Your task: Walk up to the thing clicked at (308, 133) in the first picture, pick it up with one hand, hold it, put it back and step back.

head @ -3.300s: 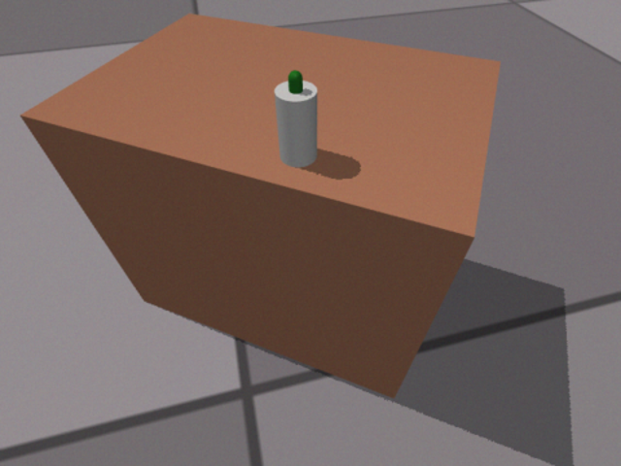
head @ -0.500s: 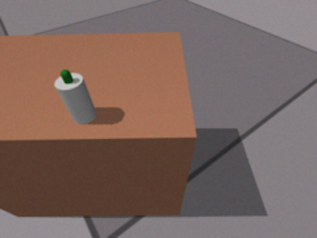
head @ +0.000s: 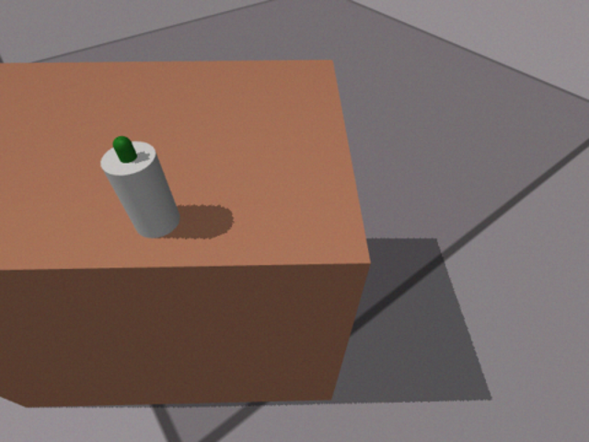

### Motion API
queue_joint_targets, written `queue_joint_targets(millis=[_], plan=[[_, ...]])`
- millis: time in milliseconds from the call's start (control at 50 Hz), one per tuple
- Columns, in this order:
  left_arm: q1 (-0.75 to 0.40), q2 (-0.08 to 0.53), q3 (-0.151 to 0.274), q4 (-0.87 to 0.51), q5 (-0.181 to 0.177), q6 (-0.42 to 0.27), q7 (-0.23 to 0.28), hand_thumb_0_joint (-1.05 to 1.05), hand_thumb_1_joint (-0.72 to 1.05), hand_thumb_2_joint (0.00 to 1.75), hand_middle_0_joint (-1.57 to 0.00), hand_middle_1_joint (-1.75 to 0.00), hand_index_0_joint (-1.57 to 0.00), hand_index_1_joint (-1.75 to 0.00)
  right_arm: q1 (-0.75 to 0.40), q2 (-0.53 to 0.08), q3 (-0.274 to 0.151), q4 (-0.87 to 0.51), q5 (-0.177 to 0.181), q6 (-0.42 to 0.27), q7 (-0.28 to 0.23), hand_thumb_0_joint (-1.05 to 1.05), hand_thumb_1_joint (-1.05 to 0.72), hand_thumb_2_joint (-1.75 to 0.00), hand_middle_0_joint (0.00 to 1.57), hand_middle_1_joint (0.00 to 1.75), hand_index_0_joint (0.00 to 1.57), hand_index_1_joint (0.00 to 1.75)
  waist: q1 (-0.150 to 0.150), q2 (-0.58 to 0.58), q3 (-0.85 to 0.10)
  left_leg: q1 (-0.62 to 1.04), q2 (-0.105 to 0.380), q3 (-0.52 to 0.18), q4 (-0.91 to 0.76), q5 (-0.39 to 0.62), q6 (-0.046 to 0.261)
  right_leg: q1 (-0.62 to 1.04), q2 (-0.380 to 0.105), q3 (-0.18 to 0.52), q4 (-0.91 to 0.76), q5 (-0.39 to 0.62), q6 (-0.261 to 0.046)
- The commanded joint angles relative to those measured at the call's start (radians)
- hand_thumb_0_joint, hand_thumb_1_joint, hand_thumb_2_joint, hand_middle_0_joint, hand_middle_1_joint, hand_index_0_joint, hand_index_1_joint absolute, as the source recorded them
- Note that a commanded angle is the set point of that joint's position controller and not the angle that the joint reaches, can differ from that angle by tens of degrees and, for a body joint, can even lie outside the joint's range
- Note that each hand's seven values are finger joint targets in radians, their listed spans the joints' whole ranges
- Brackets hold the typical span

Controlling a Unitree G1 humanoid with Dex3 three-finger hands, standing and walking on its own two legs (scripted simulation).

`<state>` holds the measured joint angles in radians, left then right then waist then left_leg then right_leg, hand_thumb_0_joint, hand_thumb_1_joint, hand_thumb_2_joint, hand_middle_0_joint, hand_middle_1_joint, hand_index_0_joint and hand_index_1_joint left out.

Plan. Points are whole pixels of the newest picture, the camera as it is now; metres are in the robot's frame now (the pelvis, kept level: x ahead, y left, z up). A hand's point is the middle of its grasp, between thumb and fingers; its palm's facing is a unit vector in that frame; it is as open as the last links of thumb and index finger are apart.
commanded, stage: walk up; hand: left
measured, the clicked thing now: (141, 184) +0.45 +0.26 +0.10
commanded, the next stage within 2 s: stand in 0.12 s
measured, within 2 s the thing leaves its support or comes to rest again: neither
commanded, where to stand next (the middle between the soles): +0.05 +0.00 m, yaw +2 degrees
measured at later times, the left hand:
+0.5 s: hand out of the picture +0.09 +0.25 -0.16, palm faces -0.03 -0.94 -0.35, open 7.4 cm
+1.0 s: hand out of the picture +0.10 +0.25 -0.16, palm faces -0.02 -0.94 -0.35, open 7.4 cm
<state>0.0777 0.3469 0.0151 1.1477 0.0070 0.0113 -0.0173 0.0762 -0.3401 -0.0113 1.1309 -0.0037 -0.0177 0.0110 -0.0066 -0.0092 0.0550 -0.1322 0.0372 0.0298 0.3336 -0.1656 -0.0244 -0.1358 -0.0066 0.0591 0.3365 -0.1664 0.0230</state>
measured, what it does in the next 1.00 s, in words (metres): stands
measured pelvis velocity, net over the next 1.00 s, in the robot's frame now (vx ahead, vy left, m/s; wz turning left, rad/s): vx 0.02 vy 0.00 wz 0.02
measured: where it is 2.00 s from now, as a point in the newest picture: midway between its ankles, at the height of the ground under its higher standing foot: outside the picture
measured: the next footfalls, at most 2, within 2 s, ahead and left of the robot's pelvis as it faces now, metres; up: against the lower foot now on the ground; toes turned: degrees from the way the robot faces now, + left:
none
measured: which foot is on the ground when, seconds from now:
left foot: down 0.00-1.00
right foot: down 0.00-1.00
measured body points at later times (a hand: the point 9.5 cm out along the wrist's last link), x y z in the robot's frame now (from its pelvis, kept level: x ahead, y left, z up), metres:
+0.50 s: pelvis +0.01 +0.00 +0.00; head +0.03 +0.00 +0.45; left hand +0.09 +0.30 -0.13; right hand +0.09 -0.30 -0.13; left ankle +0.01 +0.13 -0.75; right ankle +0.01 -0.14 -0.75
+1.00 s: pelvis +0.02 +0.00 +0.00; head +0.04 +0.00 +0.45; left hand +0.10 +0.30 -0.13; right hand +0.11 -0.30 -0.13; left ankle +0.01 +0.13 -0.75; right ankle +0.01 -0.14 -0.75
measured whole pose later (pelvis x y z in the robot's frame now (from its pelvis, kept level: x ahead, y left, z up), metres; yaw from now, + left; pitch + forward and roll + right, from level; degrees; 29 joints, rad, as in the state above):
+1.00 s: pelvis +0.02 +0.00 +0.00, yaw +1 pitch -2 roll +0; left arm 0.11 0.36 0.00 1.13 0.01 -0.01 0.00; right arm 0.09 -0.34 -0.01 1.13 0.00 0.00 0.01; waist -0.01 0.00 0.05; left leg -0.10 0.03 0.01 0.32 -0.19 -0.03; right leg -0.10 -0.01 0.04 0.32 -0.20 0.02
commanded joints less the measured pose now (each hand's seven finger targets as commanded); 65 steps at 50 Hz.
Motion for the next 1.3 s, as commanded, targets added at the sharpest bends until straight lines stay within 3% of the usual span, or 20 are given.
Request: queue_joint_targets(millis=[0,80,120,200,260,320,380,440,540,620,660,700,780,900,1040,1280], plan=[[-0.040,0.201,0.039,-0.056,-0.003,-0.025,0.012,0.00,0.90,0.90,-0.20,-0.30,-0.20,-0.30,-0.060,-0.223,-0.041,-0.061,-0.003,-0.026,-0.017,0.00,-0.90,-0.90,0.20,0.30,0.20,0.30,0.005,0.013,-0.095,0.039,0.102,-0.086,-0.060,0.076,0.042,-0.002,-0.099,0.062,-0.044,0.124,-0.038],[-0.032,0.201,0.042,-0.056,-0.002,-0.027,0.014,0.00,0.90,0.90,-0.20,-0.30,-0.20,-0.30,-0.053,-0.219,-0.040,-0.062,0.000,-0.024,-0.016,0.00,-0.90,-0.90,0.20,0.30,0.20,0.30,0.005,0.003,-0.100,0.054,0.100,-0.080,-0.050,0.087,0.042,-0.006,-0.100,0.060,-0.050,0.119,-0.037],[-0.038,0.218,0.035,-0.060,0.007,-0.040,0.018,0.00,0.90,0.90,-0.20,-0.30,-0.20,-0.30,-0.042,-0.215,-0.041,-0.052,-0.008,-0.012,-0.015,0.00,-0.90,-0.90,0.20,0.30,0.20,0.30,-0.004,-0.007,-0.085,0.033,0.093,-0.089,-0.057,0.021,0.036,-0.011,-0.110,0.068,-0.067,0.043,-0.036],[-0.030,0.219,0.029,-0.064,0.003,-0.045,0.021,0.00,0.90,0.90,-0.20,-0.30,-0.20,-0.30,-0.035,-0.212,-0.038,-0.047,-0.007,-0.011,-0.010,0.00,-0.90,-0.90,0.20,0.30,0.20,0.30,-0.003,0.000,-0.064,0.032,0.092,-0.092,-0.060,0.016,0.035,-0.032,-0.112,0.071,-0.075,0.027,-0.037],[-0.024,0.219,0.027,-0.069,0.002,-0.049,0.023,0.00,0.90,0.90,-0.20,-0.30,-0.20,-0.30,-0.033,-0.219,-0.039,-0.048,-0.007,-0.014,-0.010,0.00,-0.90,-0.90,0.20,0.30,0.20,0.30,-0.003,0.009,-0.092,0.050,0.098,-0.091,-0.052,0.098,0.038,-0.003,-0.114,0.061,-0.053,0.122,-0.037],[-0.017,0.219,0.026,-0.069,0.000,-0.047,0.024,0.00,0.90,0.90,-0.20,-0.30,-0.20,-0.30,-0.023,-0.220,-0.039,-0.042,-0.006,-0.011,-0.011,0.00,-0.90,-0.90,0.20,0.30,0.20,0.30,-0.002,0.002,-0.081,0.040,0.095,-0.091,-0.061,0.079,0.035,-0.004,-0.111,0.058,-0.057,0.102,-0.037],[-0.012,0.219,0.023,-0.075,0.002,-0.049,0.025,0.00,0.90,0.90,-0.20,-0.30,-0.20,-0.30,-0.028,-0.221,-0.039,-0.044,-0.006,-0.012,-0.010,0.00,-0.90,-0.90,0.20,0.30,0.20,0.30,-0.001,0.012,-0.098,0.057,0.097,-0.089,-0.049,0.126,0.034,0.008,-0.114,0.052,-0.050,0.150,-0.035],[-0.012,0.222,0.022,-0.076,0.001,-0.047,0.027,0.00,0.90,0.90,-0.20,-0.30,-0.20,-0.30,-0.022,-0.221,-0.038,-0.041,-0.006,-0.008,-0.011,0.00,-0.90,-0.90,0.20,0.30,0.20,0.30,-0.001,0.006,-0.080,0.046,0.094,-0.089,-0.055,0.091,0.034,0.001,-0.112,0.052,-0.055,0.121,-0.034],[-0.010,0.223,0.022,-0.078,0.000,-0.048,0.028,0.00,0.90,0.90,-0.20,-0.30,-0.20,-0.30,-0.024,-0.222,-0.038,-0.045,-0.005,-0.009,-0.012,0.00,-0.90,-0.90,0.20,0.30,0.20,0.30,-0.002,0.006,-0.104,0.066,0.100,-0.090,-0.044,0.172,0.035,0.031,-0.116,0.046,-0.037,0.196,-0.037],[-0.005,0.219,0.021,-0.078,-0.001,-0.044,0.028,0.00,0.90,0.90,-0.20,-0.30,-0.20,-0.30,-0.027,-0.223,-0.037,-0.045,-0.004,-0.006,-0.012,0.00,-0.90,-0.90,0.20,0.30,0.20,0.30,0.002,0.016,-0.068,0.039,0.094,-0.091,-0.056,0.102,0.033,0.009,-0.112,0.045,-0.059,0.128,-0.033],[-0.006,0.224,0.023,-0.079,0.002,-0.046,0.029,0.00,0.90,0.90,-0.20,-0.30,-0.20,-0.30,-0.023,-0.224,-0.039,-0.048,-0.004,-0.006,-0.013,0.00,-0.90,-0.90,0.20,0.30,0.20,0.30,-0.002,0.011,-0.098,0.066,0.100,-0.089,-0.045,0.155,0.037,0.027,-0.118,0.045,-0.046,0.183,-0.036],[-0.013,0.226,0.024,-0.080,0.000,-0.045,0.030,0.00,0.90,0.90,-0.20,-0.30,-0.20,-0.30,-0.016,-0.222,-0.037,-0.045,-0.004,-0.006,-0.013,0.00,-0.90,-0.90,0.20,0.30,0.20,0.30,-0.005,0.002,-0.085,0.049,0.095,-0.090,-0.054,0.127,0.035,0.030,-0.115,0.043,-0.050,0.160,-0.036],[-0.001,0.226,0.024,-0.082,0.000,-0.046,0.029,0.00,0.90,0.90,-0.20,-0.30,-0.20,-0.30,-0.022,-0.222,-0.039,-0.050,-0.003,-0.007,-0.014,0.00,-0.90,-0.90,0.20,0.30,0.20,0.30,-0.001,0.008,-0.107,0.079,0.101,-0.089,-0.039,0.194,0.036,0.037,-0.118,0.040,-0.040,0.217,-0.039],[-0.005,0.224,0.025,-0.084,0.001,-0.044,0.030,0.00,0.90,0.90,-0.20,-0.30,-0.20,-0.30,-0.025,-0.222,-0.037,-0.055,-0.003,-0.005,-0.016,0.00,-0.90,-0.90,0.20,0.30,0.20,0.30,-0.001,0.009,-0.084,0.066,0.095,-0.087,-0.052,0.148,0.034,0.021,-0.113,0.038,-0.051,0.169,-0.037],[-0.003,0.225,0.026,-0.086,0.003,-0.044,0.030,0.00,0.90,0.90,-0.20,-0.30,-0.20,-0.30,-0.021,-0.223,-0.037,-0.059,-0.003,-0.008,-0.017,0.00,-0.90,-0.90,0.20,0.30,0.20,0.30,-0.003,0.009,-0.102,0.087,0.101,-0.087,-0.038,0.196,0.035,0.035,-0.118,0.038,-0.041,0.221,-0.040],[0.006,0.225,0.024,-0.090,0.002,-0.045,0.033,0.00,0.90,0.90,-0.20,-0.30,-0.20,-0.30,-0.020,-0.222,-0.038,-0.060,-0.002,-0.001,-0.015,0.00,-0.90,-0.90,0.20,0.30,0.20,0.30,-0.003,0.012,-0.085,0.065,0.095,-0.087,-0.040,0.151,0.035,0.034,-0.116,0.037,-0.057,0.191,-0.039]])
